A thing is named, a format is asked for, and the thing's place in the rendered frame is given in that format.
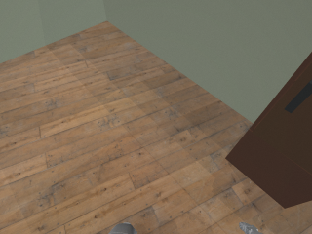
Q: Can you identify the cupboard door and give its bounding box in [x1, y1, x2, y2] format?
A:
[252, 63, 312, 174]

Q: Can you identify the handle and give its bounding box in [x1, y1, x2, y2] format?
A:
[285, 79, 312, 113]

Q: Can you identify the left robot thigh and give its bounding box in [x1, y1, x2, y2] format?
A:
[108, 223, 137, 234]

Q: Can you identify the right robot hand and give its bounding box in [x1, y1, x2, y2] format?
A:
[239, 221, 262, 234]

